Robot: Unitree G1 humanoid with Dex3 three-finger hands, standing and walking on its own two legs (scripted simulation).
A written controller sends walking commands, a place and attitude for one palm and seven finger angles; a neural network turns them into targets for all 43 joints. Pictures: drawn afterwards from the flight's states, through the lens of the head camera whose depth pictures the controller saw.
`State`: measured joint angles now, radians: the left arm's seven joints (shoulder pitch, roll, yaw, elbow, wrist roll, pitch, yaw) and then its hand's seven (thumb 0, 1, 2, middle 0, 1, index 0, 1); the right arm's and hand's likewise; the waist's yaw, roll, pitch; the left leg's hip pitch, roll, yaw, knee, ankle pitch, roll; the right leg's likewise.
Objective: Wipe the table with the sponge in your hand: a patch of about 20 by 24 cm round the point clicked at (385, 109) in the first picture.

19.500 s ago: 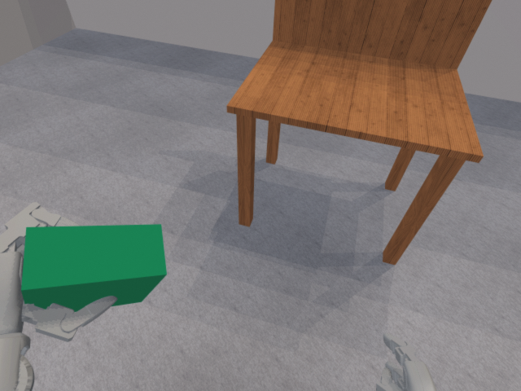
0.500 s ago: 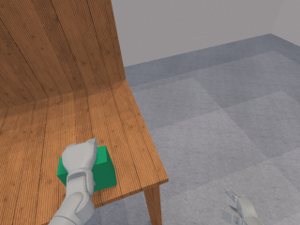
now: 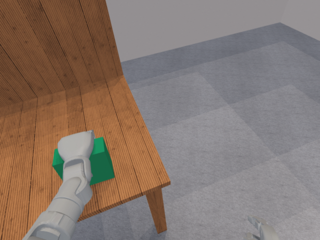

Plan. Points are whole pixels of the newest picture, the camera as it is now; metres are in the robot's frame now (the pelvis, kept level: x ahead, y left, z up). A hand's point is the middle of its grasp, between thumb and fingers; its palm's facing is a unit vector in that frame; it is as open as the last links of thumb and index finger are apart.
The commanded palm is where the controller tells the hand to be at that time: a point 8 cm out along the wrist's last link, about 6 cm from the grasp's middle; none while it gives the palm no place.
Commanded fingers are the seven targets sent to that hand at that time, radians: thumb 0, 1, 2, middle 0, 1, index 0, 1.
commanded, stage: wipe forward along the third lane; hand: left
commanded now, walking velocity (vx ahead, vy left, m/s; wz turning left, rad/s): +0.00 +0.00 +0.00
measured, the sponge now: (88, 168) +0.32 +0.26 -0.04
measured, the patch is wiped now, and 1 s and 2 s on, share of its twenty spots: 0.85 0.95 1.00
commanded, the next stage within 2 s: wipe back along the third lane in 1.10 s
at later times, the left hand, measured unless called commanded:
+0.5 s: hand (82, 141) +0.38 +0.28 +0.01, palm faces -0.10 +0.00 -0.99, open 10.3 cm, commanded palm +0.36 +0.28 +0.04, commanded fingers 0.00 0.10 1.30 -1.20 -1.60 -1.20 -1.60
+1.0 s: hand (78, 128) +0.43 +0.31 +0.01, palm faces -0.12 +0.01 -0.99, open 10.3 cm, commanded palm +0.41 +0.30 +0.04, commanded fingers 0.00 0.10 1.30 -1.20 -1.60 -1.20 -1.60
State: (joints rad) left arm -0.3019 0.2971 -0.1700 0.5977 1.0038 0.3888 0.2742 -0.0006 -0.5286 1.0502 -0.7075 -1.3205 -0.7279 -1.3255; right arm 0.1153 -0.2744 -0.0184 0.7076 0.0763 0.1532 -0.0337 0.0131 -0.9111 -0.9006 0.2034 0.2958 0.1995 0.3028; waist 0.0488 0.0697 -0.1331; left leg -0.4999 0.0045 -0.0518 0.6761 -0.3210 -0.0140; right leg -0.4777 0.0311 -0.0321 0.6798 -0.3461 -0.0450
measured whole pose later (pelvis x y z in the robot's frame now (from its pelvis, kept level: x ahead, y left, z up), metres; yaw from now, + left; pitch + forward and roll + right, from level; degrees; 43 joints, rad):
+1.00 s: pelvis +0.00 +0.03 -0.01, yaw -1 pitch +16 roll -2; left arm -0.73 0.44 -0.07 1.09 1.03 0.25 0.32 0.01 -0.55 1.06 -0.72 -1.31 -0.74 -1.32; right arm 0.23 -0.27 -0.03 0.73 0.07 0.16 0.00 0.01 -0.91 -0.90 0.20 0.30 0.20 0.30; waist -0.04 0.05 -0.17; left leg -0.70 0.00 -0.04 0.76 -0.34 0.01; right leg -0.65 0.03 -0.02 0.70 -0.33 -0.01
